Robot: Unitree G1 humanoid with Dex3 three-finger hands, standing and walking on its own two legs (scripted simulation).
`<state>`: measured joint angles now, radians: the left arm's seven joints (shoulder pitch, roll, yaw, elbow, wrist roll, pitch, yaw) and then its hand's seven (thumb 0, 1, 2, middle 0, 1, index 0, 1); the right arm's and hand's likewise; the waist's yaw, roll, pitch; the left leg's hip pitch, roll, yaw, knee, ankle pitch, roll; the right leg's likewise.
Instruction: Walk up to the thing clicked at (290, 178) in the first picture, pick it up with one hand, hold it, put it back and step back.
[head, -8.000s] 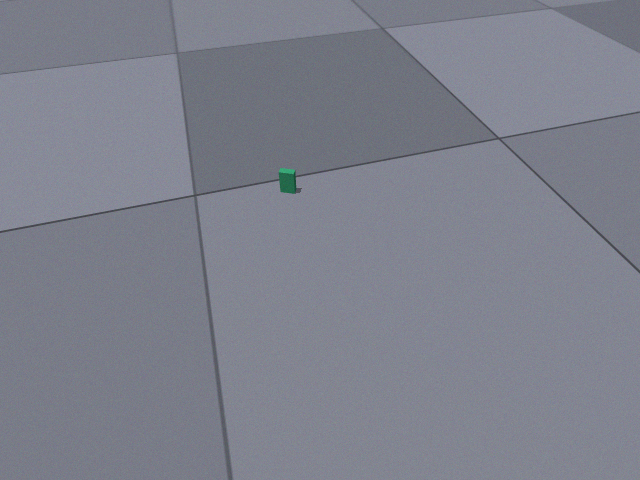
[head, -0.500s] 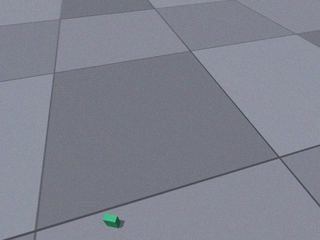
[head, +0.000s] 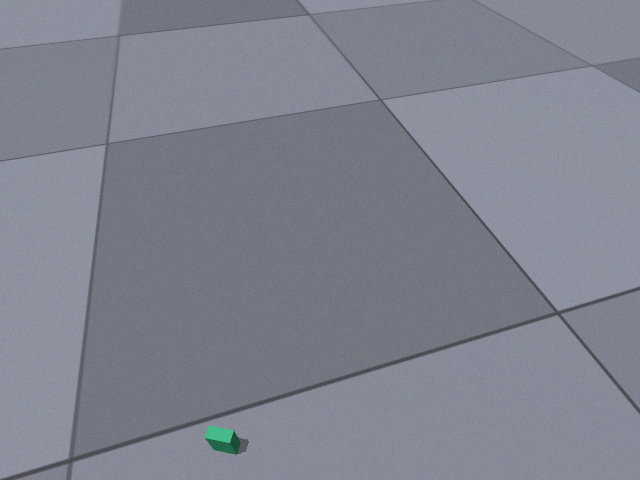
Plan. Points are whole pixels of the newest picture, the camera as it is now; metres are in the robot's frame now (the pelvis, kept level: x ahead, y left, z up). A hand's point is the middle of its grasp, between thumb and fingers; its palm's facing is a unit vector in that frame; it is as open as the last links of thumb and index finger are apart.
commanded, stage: stand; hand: left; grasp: from above
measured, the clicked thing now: (223, 440) +0.38 +0.29 -0.72
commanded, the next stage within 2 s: rise first in 0.56 s
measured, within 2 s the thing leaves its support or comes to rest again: neither
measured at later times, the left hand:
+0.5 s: hand out of the picture +0.07 +0.26 -0.16, palm faces -0.03 -0.94 -0.34, open 7.3 cm
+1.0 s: hand out of the picture +0.15 +0.25 -0.18, palm faces -0.07 -0.93 -0.36, open 10.5 cm
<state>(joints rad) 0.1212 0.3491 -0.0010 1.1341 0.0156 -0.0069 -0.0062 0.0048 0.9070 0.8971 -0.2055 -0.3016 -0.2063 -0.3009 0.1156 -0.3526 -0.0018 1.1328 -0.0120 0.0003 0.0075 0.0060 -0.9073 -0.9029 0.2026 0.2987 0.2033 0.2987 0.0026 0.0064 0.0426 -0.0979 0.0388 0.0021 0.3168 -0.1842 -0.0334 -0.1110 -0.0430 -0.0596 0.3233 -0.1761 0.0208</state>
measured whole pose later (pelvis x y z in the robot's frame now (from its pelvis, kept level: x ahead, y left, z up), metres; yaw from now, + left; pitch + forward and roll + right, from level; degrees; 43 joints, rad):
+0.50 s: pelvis +0.00 +0.00 +0.00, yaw +0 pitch -2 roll +0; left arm 0.12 0.35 0.00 1.13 0.02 -0.01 -0.01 0.00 0.91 0.90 -0.21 -0.30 -0.21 -0.30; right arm 0.11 -0.35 0.00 1.13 -0.01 0.00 0.01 0.01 -0.91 -0.90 0.20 0.30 0.20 0.30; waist 0.00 0.01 0.04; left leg -0.09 0.04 0.01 0.31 -0.19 -0.03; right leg -0.11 -0.04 -0.05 0.32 -0.18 0.02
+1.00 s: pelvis -0.01 +0.00 -0.03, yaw -1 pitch +8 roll +0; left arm -0.02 0.34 0.15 0.98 0.14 0.06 -0.03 0.00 0.16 0.85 -0.23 -0.79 -0.24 -0.78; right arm 0.24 -0.24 -0.03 0.74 0.02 -0.03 -0.01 0.01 -0.89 -0.90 0.20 0.30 0.20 0.30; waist -0.03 -0.01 -0.01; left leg -0.47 0.05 0.01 0.67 -0.33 -0.03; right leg -0.49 -0.04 -0.03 0.66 -0.30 0.02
